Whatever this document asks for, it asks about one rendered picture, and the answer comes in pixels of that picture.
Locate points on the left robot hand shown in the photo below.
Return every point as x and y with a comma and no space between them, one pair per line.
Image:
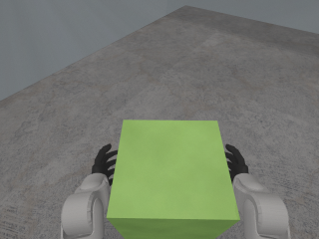
101,164

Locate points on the carton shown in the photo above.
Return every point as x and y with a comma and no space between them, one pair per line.
171,181

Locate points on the right robot hand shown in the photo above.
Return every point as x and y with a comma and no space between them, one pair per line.
237,164

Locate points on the left robot forearm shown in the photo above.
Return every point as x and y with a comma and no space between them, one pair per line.
82,215

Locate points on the right robot forearm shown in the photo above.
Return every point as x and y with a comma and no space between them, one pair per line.
265,215

